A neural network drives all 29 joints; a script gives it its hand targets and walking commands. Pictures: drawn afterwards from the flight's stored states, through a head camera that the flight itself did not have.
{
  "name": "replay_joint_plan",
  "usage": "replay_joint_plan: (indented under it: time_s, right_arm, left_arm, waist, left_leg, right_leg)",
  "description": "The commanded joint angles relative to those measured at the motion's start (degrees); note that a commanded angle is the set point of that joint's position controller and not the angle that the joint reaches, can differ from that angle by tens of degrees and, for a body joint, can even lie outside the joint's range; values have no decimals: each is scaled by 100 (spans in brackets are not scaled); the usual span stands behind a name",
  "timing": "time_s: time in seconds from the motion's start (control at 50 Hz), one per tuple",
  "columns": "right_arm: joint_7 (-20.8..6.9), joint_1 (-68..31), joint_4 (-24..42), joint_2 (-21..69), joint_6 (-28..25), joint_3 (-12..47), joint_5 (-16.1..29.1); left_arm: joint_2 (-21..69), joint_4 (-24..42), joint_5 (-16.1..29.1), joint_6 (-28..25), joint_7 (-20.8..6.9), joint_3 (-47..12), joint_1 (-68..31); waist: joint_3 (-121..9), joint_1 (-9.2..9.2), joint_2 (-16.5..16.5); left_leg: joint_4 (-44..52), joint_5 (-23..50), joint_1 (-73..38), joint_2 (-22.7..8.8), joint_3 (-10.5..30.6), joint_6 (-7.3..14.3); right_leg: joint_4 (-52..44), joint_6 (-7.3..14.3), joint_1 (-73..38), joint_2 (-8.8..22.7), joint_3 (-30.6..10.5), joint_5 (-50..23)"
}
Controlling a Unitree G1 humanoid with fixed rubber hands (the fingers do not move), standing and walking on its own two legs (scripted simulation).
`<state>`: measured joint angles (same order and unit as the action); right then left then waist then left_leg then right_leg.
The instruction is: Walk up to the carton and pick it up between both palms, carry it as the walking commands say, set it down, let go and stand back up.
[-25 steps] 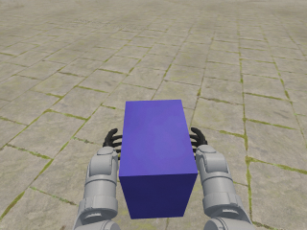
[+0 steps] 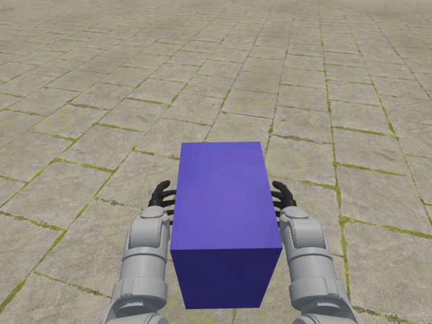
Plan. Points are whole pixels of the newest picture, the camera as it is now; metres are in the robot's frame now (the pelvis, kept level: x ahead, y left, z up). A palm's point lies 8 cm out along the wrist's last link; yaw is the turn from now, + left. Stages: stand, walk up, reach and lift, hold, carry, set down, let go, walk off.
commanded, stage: reach and lift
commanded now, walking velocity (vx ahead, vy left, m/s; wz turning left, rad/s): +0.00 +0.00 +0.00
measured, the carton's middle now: (221, 228) +0.32 +0.00 +0.00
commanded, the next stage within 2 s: hold in 0.38 s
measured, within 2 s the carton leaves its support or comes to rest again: neither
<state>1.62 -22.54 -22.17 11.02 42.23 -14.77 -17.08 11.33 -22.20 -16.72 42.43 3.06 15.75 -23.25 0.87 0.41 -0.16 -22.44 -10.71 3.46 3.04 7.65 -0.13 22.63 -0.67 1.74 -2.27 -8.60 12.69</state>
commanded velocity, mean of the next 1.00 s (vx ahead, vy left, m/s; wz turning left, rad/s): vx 0.12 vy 0.00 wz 0.14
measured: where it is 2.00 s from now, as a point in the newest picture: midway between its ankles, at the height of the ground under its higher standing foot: (168, 287)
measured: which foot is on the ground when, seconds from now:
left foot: down 0.00-1.00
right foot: down 0.00-1.00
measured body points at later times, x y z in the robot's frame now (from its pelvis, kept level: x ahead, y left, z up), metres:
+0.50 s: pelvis -0.01 +0.00 +0.00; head -0.07 +0.00 +0.44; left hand +0.30 +0.13 +0.05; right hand +0.30 -0.14 +0.05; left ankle +0.03 +0.12 -0.74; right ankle +0.01 -0.13 -0.74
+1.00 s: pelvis +0.01 +0.01 -0.01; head -0.05 +0.02 +0.44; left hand +0.31 +0.17 +0.07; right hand +0.33 -0.09 +0.08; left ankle +0.01 +0.11 -0.74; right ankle +0.01 -0.14 -0.74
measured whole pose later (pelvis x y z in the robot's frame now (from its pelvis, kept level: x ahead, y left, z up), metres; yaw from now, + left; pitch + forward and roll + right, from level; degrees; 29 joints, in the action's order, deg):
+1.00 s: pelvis +0.01 +0.01 -0.01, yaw +7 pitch +1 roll +0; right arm 5.9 -18.2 -8.9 9.5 48.7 -10.0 -9.8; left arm 10.3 -11.4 -11.6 48.5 6.7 8.2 -20.5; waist -9.3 0.8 -1.3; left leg -33.6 -22.0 18.2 1.0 -1.4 0.7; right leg 28.3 -2.0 13.1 4.1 3.0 17.1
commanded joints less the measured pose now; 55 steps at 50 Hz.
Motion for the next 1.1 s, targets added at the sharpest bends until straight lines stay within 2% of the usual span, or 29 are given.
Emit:
replay_joint_plan:
  time_s: [0.0,0.28,0.62,0.76,0.78,0.8,0.82,0.84,0.86,0.88,0.9,0.94,0.96,0.98,1.0,1.02,1.04,1.06,1.08]
  right_arm:
    - [-1259,-2876,61,5355,-166,2762,1275]
    - [-1289,-2637,192,5488,-98,2816,1300]
    - [-1266,-2805,-29,5738,-70,2659,1274]
    - [-1242,-2914,-143,5717,-83,2566,1232]
    - [-1169,-3101,-6,5696,-87,2859,1314]
    - [-1163,-3174,145,5736,-67,2944,1364]
    - [-1142,-3135,291,5717,-45,3066,1495]
    - [-1120,-3074,503,5757,-6,3229,1653]
    - [-1079,-3036,690,5765,55,3376,1763]
    - [-1023,-3023,964,5768,135,3576,1916]
    - [-963,-3178,1276,5734,221,3768,2075]
    - [-851,-3133,1658,5756,472,3962,2350]
    - [-776,-3002,1880,5774,619,4035,2475]
    - [-669,-2743,2063,5719,787,4065,2547]
    - [-538,-2384,2154,5560,976,4046,2567]
    - [-418,-1986,2120,5359,1166,3897,2512]
    - [-316,-1682,2250,5372,1315,3786,2472]
    - [-242,-1757,2622,5462,1430,3871,2564]
    - [-176,-1847,2850,5550,1520,3937,2619]
  left_arm:
    - [5926,-87,1346,-73,-1209,-2841,-2579]
    - [5909,7,1371,-41,-1256,-2857,-2334]
    - [5863,-113,1338,-35,-1379,-2725,-2628]
    - [5846,-208,1316,-33,-1378,-2661,-2773]
    - [5554,-130,1331,-61,-1345,-2902,-2689]
    - [5665,-41,1423,-81,-1314,-2888,-2734]
    - [5669,119,1513,-77,-1258,-3006,-2786]
    - [5752,333,1632,-59,-1198,-3195,-2828]
    - [5812,456,1691,-15,-1120,-3321,-2802]
    - [5867,631,1762,54,-1023,-3489,-2748]
    - [5883,792,1788,160,-939,-3635,-2573]
    - [5848,1255,1889,419,-775,-3773,-2375]
    - [5850,1538,1982,557,-686,-3855,-2288]
    - [5778,1802,2081,715,-602,-3924,-2114]
    - [5648,1982,2142,909,-510,-3947,-1879]
    - [5577,2218,2222,1111,-443,-4057,-1800]
    - [5540,2467,2324,1259,-368,-4150,-1784]
    - [5583,2739,2436,1364,-318,-4192,-1892]
    - [5670,2937,2559,1463,-272,-4283,-2015]
  waist:
    - [-1321,18,75]
    - [-1234,-1,14]
    - [-960,-16,-37]
    - [-912,-17,-21]
    - [-692,-130,-18]
    - [-741,-123,-3]
    - [-874,-173,17]
    - [-1171,-205,-139]
    - [-1483,-235,-511]
    - [-1826,-222,-1027]
    - [-1756,-201,-1045]
    - [-1668,-105,-934]
    - [-1756,-58,-781]
    - [-1842,-32,-401]
    - [-1861,42,276]
    - [-1789,185,1566]
    - [-1567,205,1571]
    - [-1549,195,1027]
    - [-1617,189,719]
  left_leg:
    - [273,1044,-571,153,-280,-109]
    - [281,895,-505,183,-283,-72]
    - [251,-36,-249,186,-349,11]
    - [237,-154,-267,165,-349,9]
    - [241,-2292,1393,-586,428,146]
    - [395,-2818,1660,-565,490,225]
    - [181,-2784,1988,-506,384,200]
    - [-312,-2387,2264,-358,104,121]
    - [-1091,-1766,2464,-151,-339,28]
    - [-2166,-1007,2228,-7,-840,-7]
    - [-2200,-1100,2226,-222,-940,-15]
    - [-1456,-1241,1760,-391,-976,96]
    - [-866,-1207,1309,-273,-1055,152]
    - [-303,-1176,820,-89,-995,130]
    - [284,-1325,358,-516,-288,225]
    - [1009,-1978,104,-1724,1839,642]
    - [1319,-2029,-183,-2162,3001,1139]
    - [1187,-1637,-371,-2147,2887,1338]
    - [1072,-1201,-503,-1988,2492,1340]
  right_leg:
    - [-340,53,119,-254,404,-969]
    - [-351,40,159,-253,396,-890]
    - [-372,41,369,-175,404,-31]
    - [-362,61,452,-166,414,135]
    - [-66,132,1151,562,192,2117]
    - [-88,170,1021,489,167,2586]
    - [-136,225,944,589,112,2585]
    - [-353,348,639,815,-116,2516]
    - [-722,555,358,1190,-489,2596]
    - [-1143,803,438,1763,-946,2684]
    - [-1358,911,738,2109,-974,2751]
    - [-1139,676,1252,2083,-290,2843]
    - [-744,490,1403,1896,162,2794]
    - [-19,264,1565,1571,695,2571]
    - [1079,9,1955,1214,1283,2173]
    - [2305,-394,2932,596,1814,1922]
    - [2775,-391,3795,272,1355,2219]
    - [3090,-298,4004,443,950,2100]
    - [3119,-253,4082,637,798,1850]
